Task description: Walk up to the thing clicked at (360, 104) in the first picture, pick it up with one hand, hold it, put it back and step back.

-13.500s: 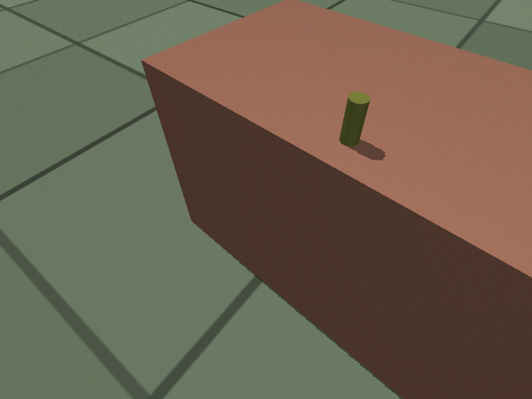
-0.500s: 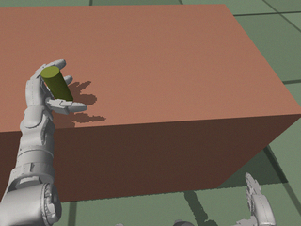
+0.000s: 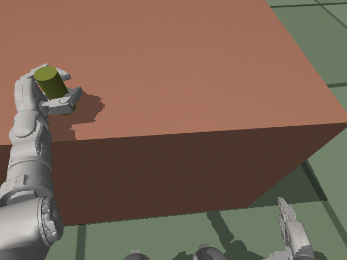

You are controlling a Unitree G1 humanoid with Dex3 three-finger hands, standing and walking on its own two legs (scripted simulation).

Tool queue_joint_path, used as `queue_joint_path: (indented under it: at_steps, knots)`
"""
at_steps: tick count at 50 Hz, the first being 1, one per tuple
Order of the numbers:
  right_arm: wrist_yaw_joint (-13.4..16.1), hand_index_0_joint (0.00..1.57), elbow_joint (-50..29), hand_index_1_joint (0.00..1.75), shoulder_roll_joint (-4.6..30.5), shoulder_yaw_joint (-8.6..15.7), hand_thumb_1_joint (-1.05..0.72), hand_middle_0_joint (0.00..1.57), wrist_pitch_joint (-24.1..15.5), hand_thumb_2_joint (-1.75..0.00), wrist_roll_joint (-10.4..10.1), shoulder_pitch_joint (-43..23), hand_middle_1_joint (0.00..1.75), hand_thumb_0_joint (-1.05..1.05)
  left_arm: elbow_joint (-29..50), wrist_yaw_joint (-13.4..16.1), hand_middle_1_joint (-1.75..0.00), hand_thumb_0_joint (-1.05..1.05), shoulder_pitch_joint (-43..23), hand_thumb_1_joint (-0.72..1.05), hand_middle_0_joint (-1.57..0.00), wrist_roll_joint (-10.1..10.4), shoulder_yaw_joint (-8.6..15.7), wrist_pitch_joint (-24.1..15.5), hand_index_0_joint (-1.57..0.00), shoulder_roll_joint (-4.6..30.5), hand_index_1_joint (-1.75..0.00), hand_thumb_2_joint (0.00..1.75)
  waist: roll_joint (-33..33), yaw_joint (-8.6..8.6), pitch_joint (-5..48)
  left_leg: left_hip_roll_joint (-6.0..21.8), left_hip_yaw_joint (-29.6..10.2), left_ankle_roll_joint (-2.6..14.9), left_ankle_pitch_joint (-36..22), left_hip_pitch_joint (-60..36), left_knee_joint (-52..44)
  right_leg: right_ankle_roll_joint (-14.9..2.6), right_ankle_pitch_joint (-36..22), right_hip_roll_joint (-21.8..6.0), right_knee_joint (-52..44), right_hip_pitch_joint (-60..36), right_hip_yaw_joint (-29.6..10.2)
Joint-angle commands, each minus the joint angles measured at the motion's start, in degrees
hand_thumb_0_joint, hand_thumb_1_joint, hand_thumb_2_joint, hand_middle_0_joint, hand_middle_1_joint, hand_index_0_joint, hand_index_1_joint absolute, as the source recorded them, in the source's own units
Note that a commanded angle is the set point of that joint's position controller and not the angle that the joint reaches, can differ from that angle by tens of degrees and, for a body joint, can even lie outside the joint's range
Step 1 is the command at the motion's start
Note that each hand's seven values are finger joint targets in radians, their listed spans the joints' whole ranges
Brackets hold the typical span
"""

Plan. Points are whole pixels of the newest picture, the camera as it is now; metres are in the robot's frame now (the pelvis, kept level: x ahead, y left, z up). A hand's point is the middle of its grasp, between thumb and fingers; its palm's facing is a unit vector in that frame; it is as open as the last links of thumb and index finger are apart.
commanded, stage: settle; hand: left
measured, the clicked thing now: (57, 92) +0.46 +0.23 +0.12
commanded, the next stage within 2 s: lift in 0.84 s
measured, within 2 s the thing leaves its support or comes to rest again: leaves its support in 0.14 s
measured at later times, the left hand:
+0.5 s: hand (52, 69) +0.48 +0.23 +0.17, palm faces +0.17 -0.99 +0.00, open 5.6 cm
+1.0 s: hand (49, 55) +0.48 +0.22 +0.21, palm faces +0.17 -0.99 +0.00, open 5.6 cm
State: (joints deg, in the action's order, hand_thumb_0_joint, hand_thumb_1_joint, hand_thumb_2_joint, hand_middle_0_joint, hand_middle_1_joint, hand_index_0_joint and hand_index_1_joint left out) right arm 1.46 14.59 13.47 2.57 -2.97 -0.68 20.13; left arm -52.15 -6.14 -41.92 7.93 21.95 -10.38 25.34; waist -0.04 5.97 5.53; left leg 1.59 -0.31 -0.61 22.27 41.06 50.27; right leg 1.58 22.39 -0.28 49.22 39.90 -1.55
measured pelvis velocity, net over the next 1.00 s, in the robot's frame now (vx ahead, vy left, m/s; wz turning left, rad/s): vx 0.01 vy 0.00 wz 0.00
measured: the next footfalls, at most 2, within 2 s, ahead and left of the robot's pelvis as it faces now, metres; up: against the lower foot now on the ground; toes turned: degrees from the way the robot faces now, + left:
none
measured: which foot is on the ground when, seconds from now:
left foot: down 0.00-1.00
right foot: down 0.00-1.00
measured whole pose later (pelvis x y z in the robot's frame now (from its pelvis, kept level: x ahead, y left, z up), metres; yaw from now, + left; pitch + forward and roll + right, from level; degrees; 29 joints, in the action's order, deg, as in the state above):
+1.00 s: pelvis +0.01 +0.00 +0.02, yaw +0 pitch +9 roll -1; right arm 2.3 21.1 13.3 1.8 -5.3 -2.1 19.1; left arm -49.2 -6.4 -47.9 7.6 21.0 2.6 26.3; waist -1.8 4.5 6.3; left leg 1.6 -0.1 -0.7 20.1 32.2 43.1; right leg 1.5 20.1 -0.3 41.9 31.1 -1.5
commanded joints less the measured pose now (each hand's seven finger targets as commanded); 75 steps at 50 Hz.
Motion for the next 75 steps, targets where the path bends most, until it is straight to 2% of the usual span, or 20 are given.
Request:
queue_joint_path:
  at_steps: [1,14,15,18,25,31,34,36,37,45,46,47,48,54,57,58,61,63,66,75]
  knots:
    - [0.81,0.05,-10.7,0.05,8.45,3.84,0.54,0.05,-3.47,-0.05,-0.46,-0.59,0.05,0.0,14.59,-0.33,-1.4,0.0,-26.03,0.69,-1.41,0.82,1.97,-2.93,-1.4,16.16,-1.42,1.34,-5.4,-0.29,26.89,-0.64,0.27,1.18,-15.9,-17.73,-5.54,-1.96,-15.84,1.07,-6.23,-9.66,2.14]
    - [1.32,0.05,-5.85,0.05,7.89,3.74,0.54,0.05,-3.61,-0.05,-1.25,-1.39,0.05,0.0,14.49,0.18,-1.46,0.0,-28.39,0.56,-1.45,0.42,1.34,1.96,-1.45,16.17,-1.47,1.33,-5.78,-0.52,22.5,-0.13,0.25,0.74,-19.35,-20.07,-7.91,-2.06,-17.82,1.42,-8.04,-10.47,2.81]
    - [0.9,0.05,-5.21,0.05,6.25,2.29,0.54,0.05,-3.49,-0.05,-1.34,-0.89,0.05,0.0,13.09,-0.27,-1.45,0.0,-28.3,0.57,-1.45,0.29,-1.5,2.51,-1.45,12.77,-1.46,1.33,-5.93,-0.12,21.83,-0.12,0.23,0.84,-19.15,-20.33,-8.0,-2.11,-17.25,1.48,-8.4,-9.69,2.89]
    - [0.87,0.05,-6.43,0.05,7.09,2.6,0.55,0.05,-3.74,-0.05,-1.62,-0.64,0.05,0.0,13.63,-0.34,-1.45,0.0,-28.87,0.56,-1.45,0.66,1.44,3.46,-1.45,16.41,-1.47,1.34,-4.89,-0.87,22.74,-0.19,0.38,0.88,-21.4,-19.82,-8.12,-2.01,-19.61,1.39,-8.42,-12.46,2.91]
    - [0.46,0.05,-6.12,0.05,6.51,2.33,0.55,0.05,-4.33,-0.05,-1.73,-1.22,0.05,0.0,17.76,-0.78,-1.44,0.0,-33.2,0.57,-1.44,0.98,-0.9,4.82,-1.43,14.05,-1.46,1.35,-6.5,-0.74,22.81,0.01,0.09,0.54,-20.08,-22.51,-9.03,-2.0,-17.56,1.46,-9.49,-11.31,3.03]
    - [1.32,0.05,-7.12,0.05,9.52,4.79,0.54,0.05,-4.88,-0.05,-1.79,-2.5,0.05,0.0,19.27,0.34,-1.48,0.0,-33.41,0.59,-1.47,0.68,1.74,6.49,-1.47,17.78,-1.5,1.39,-3.47,-0.67,25.74,-0.3,0.58,1.22,-21.16,-23.49,-8.9,-1.38,-20.44,1.11,-10.27,-14.57,2.52]
    - [0.86,0.05,-3.15,0.05,4.89,0.87,0.55,0.05,-4.51,-0.05,-1.87,-1.56,0.05,0.0,17.83,-0.27,-1.49,0.0,-33.3,0.56,-1.46,0.51,-1.3,7.26,-1.46,13.54,-1.5,1.4,-4.78,-1.37,22.25,-0.45,0.64,1.14,-22.16,-22.09,-9.35,-1.57,-20.75,1.1,-10.51,-13.78,2.68]
    - [1.36,0.05,-4.91,0.05,9.36,4.42,0.55,0.05,-5.07,-0.05,-1.87,-3.34,0.05,0.0,17.52,0.23,-1.49,0.0,-33.29,0.6,-1.47,0.61,1.99,7.69,-1.47,18.25,-1.51,1.41,-4.43,-1.09,24.66,0.01,0.23,0.88,-23.73,-23.91,-9.55,-1.73,-21.18,1.23,-10.36,-14.71,2.93]
    - [1.08,0.05,-5.03,0.05,7.73,2.84,0.55,0.05,-5.06,-0.05,-1.78,-3.06,0.05,0.0,18.05,0.19,-1.49,0.0,-34.14,0.59,-1.47,0.47,0.92,7.86,-1.47,16.59,-1.51,1.41,-5.44,-1.14,25.22,-0.01,0.23,0.73,-24.9,-24.89,-9.4,-1.77,-21.93,1.19,-10.41,-14.66,2.96]
    - [0.95,0.05,-3.17,0.05,5.99,1.94,0.56,0.05,-5.61,-0.05,-1.79,-4.12,0.05,0.0,17.11,-0.22,-1.47,0.0,-35.85,0.6,-1.44,0.6,-0.54,8.56,-1.45,14.68,-1.48,1.39,-3.59,-1.55,20.82,-0.76,1.14,1.22,-17.46,-21.41,-11.2,-1.49,-17.73,1.02,-12.29,-15.14,2.62]
    - [1.48,0.05,-3.84,0.05,8.76,4.29,0.56,0.05,-5.8,-0.05,-1.77,-3.33,0.05,0.0,16.97,-0.09,-1.48,0.0,-35.26,0.6,-1.45,0.52,1.38,8.69,-1.45,17.26,-1.49,1.4,-2.41,-0.87,22.55,-0.55,1.06,1.31,-17.26,-23.05,-11.35,-1.34,-17.77,1.08,-12.28,-15.46,2.57]
    - [1.26,0.05,-2.33,0.05,6.68,2.62,0.56,0.05,-5.75,-0.05,-1.86,-2.86,0.05,0.0,16.32,-0.13,-1.48,0.0,-34.97,0.63,-1.45,0.21,-0.85,9.04,-1.45,15.01,-1.49,1.4,-3.66,-1.14,21.73,-0.79,1.07,1.25,-16.58,-22.57,-11.59,-1.47,-17.19,1.03,-12.68,-14.95,2.62]
    - [1.3,0.05,-2.93,0.05,6.83,2.28,0.57,0.05,-5.85,-0.05,-1.86,-2.72,0.05,0.0,17.54,0.03,-1.47,0.0,-35.36,0.65,-1.42,0.42,1.36,8.96,-1.44,17.84,-1.46,1.36,-3.09,-1.7,21.57,-1.01,1.47,1.43,-16.83,-21.38,-11.33,-1.25,-17.8,0.77,-12.9,-16.2,2.28]
    - [2.35,0.05,-3.32,0.05,9.63,5.8,0.56,0.05,-6.49,-0.05,-2.04,-3.54,0.05,0.0,19.91,0.99,-1.46,0.0,-34.09,0.69,-1.43,0.59,1.5,10.27,-1.45,17.34,-1.46,1.35,-1.98,-2.36,21.86,-0.88,1.19,1.28,-15.84,-22.62,-12.67,-1.34,-16.65,0.83,-13.8,-17.64,2.63]
    - [2.22,0.05,-3.47,0.05,6.9,3.66,0.56,0.05,-7.07,-0.05,-2.23,-4.71,0.05,0.0,23.7,0.44,-1.48,0.0,-34.52,0.64,-1.44,1.18,-1.71,10.77,-1.46,12.97,-1.47,1.36,-4.27,-2.47,22.93,-0.69,0.89,0.86,-17.29,-25.59,-12.81,-1.66,-17.15,1.05,-13.69,-17.02,3.1]
    - [2.57,0.05,-5.42,0.05,8.38,4.26,0.56,0.05,-7.39,-0.05,-2.27,-4.87,0.05,0.0,24.24,0.76,-1.48,0.0,-32.54,0.66,-1.45,1.3,1.07,11.33,-1.46,16.24,-1.47,1.36,-2.5,-2.79,24.29,-0.79,1.08,1.15,-19.12,-25.54,-12.56,-1.33,-19.18,0.93,-13.75,-19.09,3.02]
    - [2.18,0.05,-2.71,0.05,4.82,1.54,0.56,0.05,-7.4,-0.05,-2.28,-3.98,0.05,0.0,27.17,0.7,-1.48,0.0,-31.42,0.6,-1.43,1.68,-0.68,13.2,-1.45,13.02,-1.47,1.37,-4.1,-4.01,20.84,-1.08,1.41,0.99,-20.17,-24.53,-13.31,-1.5,-20.15,0.86,-14.35,-19.6,3.1]
    - [2.54,0.05,-1.46,0.05,7.44,4.53,0.56,0.05,-7.8,-0.05,-2.34,-3.78,0.05,0.0,30.15,0.82,-1.47,0.0,-30.48,0.63,-1.43,1.97,-0.11,14.86,-1.45,14.09,-1.47,1.36,-4.85,-3.79,20.6,-0.93,1.37,0.93,-21.26,-26.46,-13.64,-1.5,-20.82,0.86,-14.37,-19.36,3.23]
    - [1.98,0.05,-4.14,0.05,5.51,2.44,0.56,0.05,-8.44,-0.05,-2.44,-4.82,0.05,0.0,34.37,1.26,-1.47,0.0,-30.07,0.61,-1.43,1.89,-0.68,17.89,-1.45,12.81,-1.47,1.36,-3.65,-4.24,21.13,-1.25,1.42,1.04,-22.28,-26.73,-14.12,-1.3,-22.39,0.78,-15.18,-22.12,3.43]
    - [1.71,0.05,-1.82,0.05,6.43,4.38,0.56,0.05,-8.91,-0.04,-2.76,-3.8,0.05,0.0,43.14,0.75,-1.46,0.0,-25.19,0.59,-1.4,2.94,0.05,28.72,-1.42,10.71,-1.46,1.36,-0.03,-4.76,16.55,-1.43,1.25,1.36,-22.24,-29.23,-16.57,-1.1,-21.79,0.6,-17.39,-23.02,4.24]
